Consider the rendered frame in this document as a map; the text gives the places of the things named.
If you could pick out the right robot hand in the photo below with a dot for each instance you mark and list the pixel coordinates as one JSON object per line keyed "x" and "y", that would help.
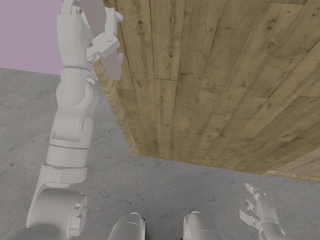
{"x": 256, "y": 213}

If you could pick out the handle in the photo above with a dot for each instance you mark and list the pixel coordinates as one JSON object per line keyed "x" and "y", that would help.
{"x": 96, "y": 15}

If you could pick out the robot left thigh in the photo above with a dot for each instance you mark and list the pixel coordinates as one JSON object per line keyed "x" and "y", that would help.
{"x": 129, "y": 227}

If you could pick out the right robot forearm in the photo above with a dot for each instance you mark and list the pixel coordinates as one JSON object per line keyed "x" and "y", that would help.
{"x": 271, "y": 231}

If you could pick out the robot thigh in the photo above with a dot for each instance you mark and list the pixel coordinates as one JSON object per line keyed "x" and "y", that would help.
{"x": 129, "y": 227}
{"x": 198, "y": 226}

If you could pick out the left robot forearm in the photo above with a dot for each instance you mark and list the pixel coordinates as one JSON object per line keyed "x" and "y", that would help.
{"x": 71, "y": 133}

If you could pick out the wardrobe door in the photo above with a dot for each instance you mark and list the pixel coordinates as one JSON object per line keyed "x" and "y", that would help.
{"x": 306, "y": 165}
{"x": 229, "y": 84}

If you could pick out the left robot hand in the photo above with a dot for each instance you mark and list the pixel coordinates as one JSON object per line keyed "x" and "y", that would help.
{"x": 74, "y": 35}

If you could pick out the left robot upper arm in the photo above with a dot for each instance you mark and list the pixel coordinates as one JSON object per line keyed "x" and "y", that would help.
{"x": 57, "y": 214}

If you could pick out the robot right thigh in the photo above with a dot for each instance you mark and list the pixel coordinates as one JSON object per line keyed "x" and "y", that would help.
{"x": 198, "y": 226}

